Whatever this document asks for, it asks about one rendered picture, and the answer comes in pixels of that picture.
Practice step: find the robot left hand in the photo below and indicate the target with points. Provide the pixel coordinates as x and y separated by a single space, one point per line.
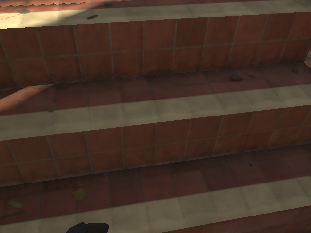
93 227

